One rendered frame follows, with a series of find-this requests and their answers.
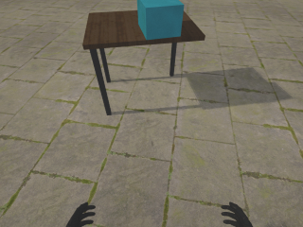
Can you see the table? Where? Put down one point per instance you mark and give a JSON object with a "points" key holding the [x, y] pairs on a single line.
{"points": [[119, 29]]}

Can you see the carton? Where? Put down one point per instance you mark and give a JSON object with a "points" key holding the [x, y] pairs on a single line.
{"points": [[160, 19]]}

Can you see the robot left hand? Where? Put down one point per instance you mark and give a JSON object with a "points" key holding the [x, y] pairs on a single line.
{"points": [[75, 220]]}

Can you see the robot right hand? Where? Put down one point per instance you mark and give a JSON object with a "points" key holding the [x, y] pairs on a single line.
{"points": [[241, 219]]}

